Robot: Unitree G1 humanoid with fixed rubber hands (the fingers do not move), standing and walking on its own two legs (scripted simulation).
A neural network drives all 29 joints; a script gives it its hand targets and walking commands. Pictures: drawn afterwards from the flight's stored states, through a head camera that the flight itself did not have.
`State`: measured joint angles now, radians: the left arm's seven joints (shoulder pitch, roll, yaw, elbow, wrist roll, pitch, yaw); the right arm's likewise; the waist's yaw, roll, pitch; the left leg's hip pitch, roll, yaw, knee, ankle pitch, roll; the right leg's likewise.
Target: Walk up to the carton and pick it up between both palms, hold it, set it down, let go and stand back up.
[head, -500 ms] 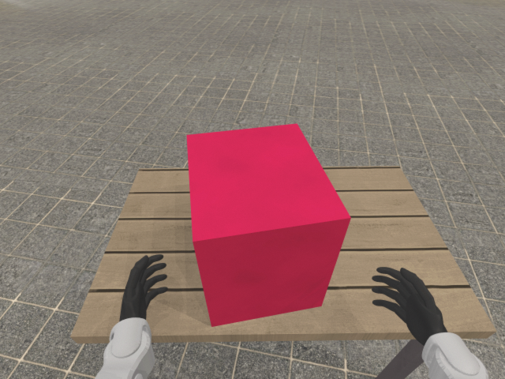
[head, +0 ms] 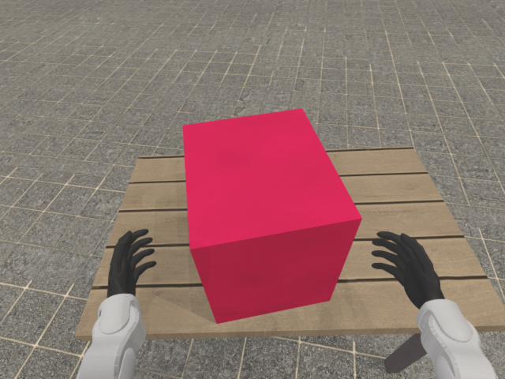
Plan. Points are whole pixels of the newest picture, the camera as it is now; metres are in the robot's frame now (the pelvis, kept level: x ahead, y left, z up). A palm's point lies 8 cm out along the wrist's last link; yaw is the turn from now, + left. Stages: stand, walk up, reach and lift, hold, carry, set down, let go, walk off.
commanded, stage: reach and lift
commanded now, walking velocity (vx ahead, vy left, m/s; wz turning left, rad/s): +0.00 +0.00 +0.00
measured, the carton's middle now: (259, 216) +0.45 +0.01 -0.03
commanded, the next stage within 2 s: none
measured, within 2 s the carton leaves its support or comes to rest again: neither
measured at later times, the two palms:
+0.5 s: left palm (123, 223) +0.33 +0.20 +0.12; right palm (428, 206) +0.35 -0.24 +0.12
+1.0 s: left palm (118, 180) +0.37 +0.21 +0.16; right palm (412, 152) +0.41 -0.22 +0.17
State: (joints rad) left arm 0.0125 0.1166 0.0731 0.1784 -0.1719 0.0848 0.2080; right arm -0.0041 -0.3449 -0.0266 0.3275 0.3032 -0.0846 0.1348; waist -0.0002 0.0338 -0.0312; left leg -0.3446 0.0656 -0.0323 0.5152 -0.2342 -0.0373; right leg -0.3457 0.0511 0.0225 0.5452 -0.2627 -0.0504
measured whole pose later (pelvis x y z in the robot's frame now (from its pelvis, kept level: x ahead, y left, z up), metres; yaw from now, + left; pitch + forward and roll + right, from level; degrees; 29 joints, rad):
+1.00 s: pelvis +0.01 +0.01 +0.01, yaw +0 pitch +3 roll -1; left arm -0.55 0.12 0.18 0.21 -0.11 0.60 0.21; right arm -0.70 -0.49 0.00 0.70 0.42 0.22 0.16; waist 0.02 0.03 -0.05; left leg -0.26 0.07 -0.03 0.40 -0.19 -0.05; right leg -0.23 0.05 0.02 0.37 -0.19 -0.03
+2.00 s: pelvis +0.01 +0.01 +0.00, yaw +0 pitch +18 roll +0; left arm -0.63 0.09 0.11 0.97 -0.10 -0.20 0.17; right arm -0.82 -0.42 0.14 1.23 0.40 -0.25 0.15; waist 0.08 0.00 -0.18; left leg -0.56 0.07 -0.03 0.41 -0.16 -0.06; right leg -0.55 0.05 0.02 0.42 -0.18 -0.02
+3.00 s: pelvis +0.01 +0.00 -0.01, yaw +0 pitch +22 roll +0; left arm -0.65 -0.01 0.19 1.06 -0.03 -0.32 0.20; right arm -0.82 -0.28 0.14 1.28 0.27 -0.32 0.04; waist 0.08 0.00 -0.26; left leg -0.68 0.07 -0.03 0.45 -0.17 -0.06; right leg -0.69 0.05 0.02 0.50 -0.20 -0.03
